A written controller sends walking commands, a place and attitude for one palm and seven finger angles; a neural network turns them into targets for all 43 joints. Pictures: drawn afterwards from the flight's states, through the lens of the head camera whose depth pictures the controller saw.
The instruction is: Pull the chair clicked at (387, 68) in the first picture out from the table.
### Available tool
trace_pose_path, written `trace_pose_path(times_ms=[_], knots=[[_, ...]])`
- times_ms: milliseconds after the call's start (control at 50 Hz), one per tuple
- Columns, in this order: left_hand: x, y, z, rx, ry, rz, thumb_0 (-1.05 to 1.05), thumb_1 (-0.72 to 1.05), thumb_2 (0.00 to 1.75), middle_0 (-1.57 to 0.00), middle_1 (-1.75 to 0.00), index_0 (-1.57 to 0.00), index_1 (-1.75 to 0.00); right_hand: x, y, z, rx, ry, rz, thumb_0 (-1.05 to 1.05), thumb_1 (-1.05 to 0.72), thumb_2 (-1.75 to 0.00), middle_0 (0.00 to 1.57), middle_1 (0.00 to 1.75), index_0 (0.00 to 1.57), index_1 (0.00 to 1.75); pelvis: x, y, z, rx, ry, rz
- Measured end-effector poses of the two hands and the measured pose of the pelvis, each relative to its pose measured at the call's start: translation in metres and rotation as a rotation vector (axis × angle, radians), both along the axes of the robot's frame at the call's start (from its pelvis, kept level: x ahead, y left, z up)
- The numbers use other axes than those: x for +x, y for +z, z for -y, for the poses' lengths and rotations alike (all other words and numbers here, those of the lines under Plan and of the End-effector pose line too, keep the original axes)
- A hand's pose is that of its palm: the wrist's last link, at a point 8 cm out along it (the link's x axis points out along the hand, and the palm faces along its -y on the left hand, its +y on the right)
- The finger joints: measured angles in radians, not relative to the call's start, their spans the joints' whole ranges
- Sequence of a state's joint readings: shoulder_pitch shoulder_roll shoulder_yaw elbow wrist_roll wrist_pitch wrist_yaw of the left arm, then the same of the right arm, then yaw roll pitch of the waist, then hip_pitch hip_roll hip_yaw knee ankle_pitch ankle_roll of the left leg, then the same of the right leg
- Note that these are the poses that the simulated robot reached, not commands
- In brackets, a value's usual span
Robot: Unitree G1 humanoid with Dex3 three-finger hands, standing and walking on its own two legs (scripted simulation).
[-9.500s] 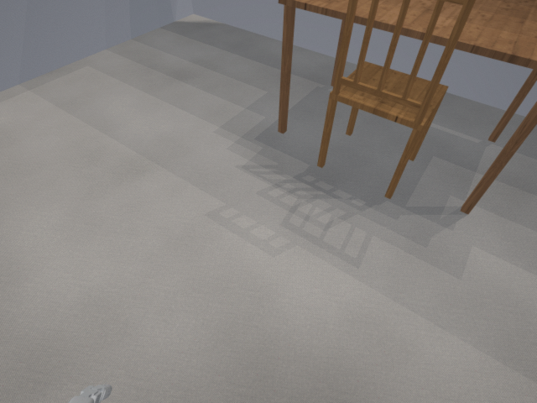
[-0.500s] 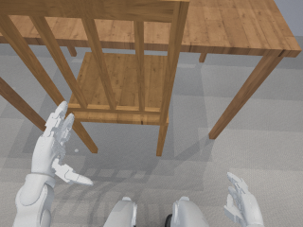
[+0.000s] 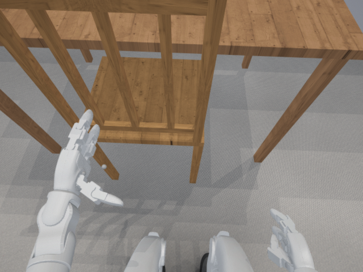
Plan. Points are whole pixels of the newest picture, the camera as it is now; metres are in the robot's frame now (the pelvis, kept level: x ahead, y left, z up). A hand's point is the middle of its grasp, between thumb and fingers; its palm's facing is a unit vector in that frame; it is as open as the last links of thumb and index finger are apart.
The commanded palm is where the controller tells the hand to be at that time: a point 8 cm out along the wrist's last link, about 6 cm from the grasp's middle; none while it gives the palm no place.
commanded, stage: aim the fingers beside a spindle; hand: left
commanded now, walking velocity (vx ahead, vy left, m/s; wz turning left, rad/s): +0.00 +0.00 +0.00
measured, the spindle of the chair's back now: (122, 83) +0.52 +0.17 +0.06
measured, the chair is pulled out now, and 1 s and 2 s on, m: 0.00 0.00 0.00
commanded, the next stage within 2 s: none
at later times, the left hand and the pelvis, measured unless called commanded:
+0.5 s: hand (119, 150) +0.36 +0.16 +0.02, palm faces +0.00 -1.00 -0.05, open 16.9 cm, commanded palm +0.34 +0.21 +0.02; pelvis +0.00 +0.00 -0.01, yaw -1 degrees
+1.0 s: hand (124, 152) +0.36 +0.16 +0.00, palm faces -0.02 -1.00 -0.03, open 16.9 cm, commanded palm +0.34 +0.21 +0.01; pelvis -0.01 +0.00 -0.01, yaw -1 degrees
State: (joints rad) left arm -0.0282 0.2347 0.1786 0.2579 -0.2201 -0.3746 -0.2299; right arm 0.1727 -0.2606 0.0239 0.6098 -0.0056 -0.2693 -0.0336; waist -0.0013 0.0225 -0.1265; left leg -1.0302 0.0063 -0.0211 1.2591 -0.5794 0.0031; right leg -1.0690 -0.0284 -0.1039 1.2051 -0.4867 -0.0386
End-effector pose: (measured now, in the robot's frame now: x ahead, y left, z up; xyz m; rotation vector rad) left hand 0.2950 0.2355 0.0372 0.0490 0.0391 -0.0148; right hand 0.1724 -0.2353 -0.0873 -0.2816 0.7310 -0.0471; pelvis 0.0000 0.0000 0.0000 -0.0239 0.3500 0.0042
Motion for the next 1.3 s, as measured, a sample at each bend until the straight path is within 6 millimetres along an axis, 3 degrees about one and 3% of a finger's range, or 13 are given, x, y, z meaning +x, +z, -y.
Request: trace_pose_path(times_ms=[80, 240, 380, 540, 640, 720, 880, 1040, 1200, 1300], knots=[[0.012, -0.010, 0.009, -0.017, -0.017, -0.042, -0.01, -0.50, 0.30, -0.06, -0.08, -0.06, -0.08, -0.004, -0.002, 0.002, -0.003, -0.017, -0.009, 0.01, -0.91, -0.90, 0.20, 0.30, 0.21, 0.30, 0.000, -0.001, 0.000, 0.002, -0.004, -0.010], [0.030, 0.006, 0.012, 0.006, 0.017, 0.048, -0.01, -0.49, 0.30, -0.06, -0.08, -0.06, -0.08, -0.018, -0.009, 0.007, 0.006, -0.033, -0.061, 0.01, -0.91, -0.90, 0.20, 0.30, 0.21, 0.30, 0.002, -0.001, 0.002, 0.012, -0.013, -0.016], [0.032, -0.020, 0.015, -0.008, 0.011, -0.051, -0.01, -0.49, 0.30, -0.06, -0.08, -0.06, -0.08, -0.029, -0.015, 0.013, 0.002, -0.056, -0.097, 0.01, -0.91, -0.90, 0.20, 0.30, 0.21, 0.30, 0.000, -0.004, 0.003, 0.015, -0.014, -0.025], [0.048, -0.009, 0.023, 0.002, 0.014, 0.072, -0.01, -0.50, 0.30, -0.06, -0.08, -0.06, -0.08, -0.036, -0.023, 0.017, -0.017, -0.055, -0.124, 0.01, -0.91, -0.90, 0.20, 0.30, 0.20, 0.30, -0.005, -0.010, 0.004, 0.015, -0.013, -0.035], [0.059, -0.023, 0.027, 0.003, -0.003, 0.002, -0.01, -0.49, 0.30, -0.06, -0.08, -0.06, -0.08, -0.041, -0.027, 0.017, -0.007, -0.067, -0.138, 0.01, -0.91, -0.90, 0.20, 0.30, 0.20, 0.30, -0.007, -0.013, 0.003, 0.018, -0.015, -0.047], [0.057, -0.033, 0.026, -0.010, 0.013, -0.038, -0.01, -0.49, 0.30, -0.06, -0.08, -0.06, -0.08, -0.046, -0.028, 0.017, -0.002, -0.082, -0.146, 0.01, -0.91, -0.90, 0.20, 0.30, 0.20, 0.30, -0.008, -0.013, 0.003, 0.020, -0.023, -0.053], [0.051, -0.007, 0.018, 0.018, 0.034, 0.074, -0.01, -0.49, 0.30, -0.06, -0.08, -0.06, -0.08, -0.051, -0.029, 0.012, 0.010, -0.071, -0.167, 0.01, -0.91, -0.90, 0.20, 0.30, 0.20, 0.30, -0.008, -0.011, 0.001, 0.019, -0.021, -0.038], [0.049, -0.039, 0.027, -0.025, 0.000, -0.051, -0.01, -0.49, 0.30, -0.06, -0.08, -0.06, -0.08, -0.047, -0.027, 0.013, -0.010, -0.073, -0.155, 0.01, -0.91, -0.90, 0.20, 0.30, 0.21, 0.30, -0.010, -0.013, -0.001, 0.014, -0.015, -0.047], [0.054, -0.008, 0.020, 0.021, 0.028, 0.097, -0.01, -0.49, 0.30, -0.06, -0.08, -0.06, -0.08, -0.043, -0.026, 0.012, -0.007, -0.064, -0.153, 0.01, -0.91, -0.90, 0.20, 0.30, 0.20, 0.30, -0.008, -0.012, -0.002, 0.013, -0.019, -0.040], [0.054, -0.026, 0.022, 0.007, 0.000, -0.029, -0.01, -0.49, 0.30, -0.06, -0.08, -0.06, -0.08, -0.042, -0.026, 0.009, 0.009, -0.065, -0.155, 0.01, -0.91, -0.90, 0.20, 0.30, 0.20, 0.30, -0.008, -0.011, -0.003, 0.012, -0.015, -0.042]])
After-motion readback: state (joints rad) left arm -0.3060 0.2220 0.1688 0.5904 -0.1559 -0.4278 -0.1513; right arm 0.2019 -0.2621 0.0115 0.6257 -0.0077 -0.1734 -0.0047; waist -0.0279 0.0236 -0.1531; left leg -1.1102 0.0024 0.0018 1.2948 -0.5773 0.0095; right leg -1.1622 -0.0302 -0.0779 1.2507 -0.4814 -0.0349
